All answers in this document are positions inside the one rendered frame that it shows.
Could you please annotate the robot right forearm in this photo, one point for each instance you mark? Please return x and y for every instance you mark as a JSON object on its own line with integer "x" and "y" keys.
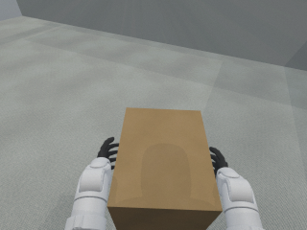
{"x": 240, "y": 207}

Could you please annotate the robot left forearm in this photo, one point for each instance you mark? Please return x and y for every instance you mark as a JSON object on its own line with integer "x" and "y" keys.
{"x": 89, "y": 208}

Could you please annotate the robot left hand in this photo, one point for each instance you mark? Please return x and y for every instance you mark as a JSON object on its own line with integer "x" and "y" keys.
{"x": 104, "y": 150}

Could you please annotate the robot right hand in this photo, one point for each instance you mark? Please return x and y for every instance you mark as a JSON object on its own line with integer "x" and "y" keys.
{"x": 219, "y": 160}

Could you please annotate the carton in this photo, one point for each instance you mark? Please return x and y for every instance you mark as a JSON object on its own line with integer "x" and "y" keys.
{"x": 163, "y": 177}

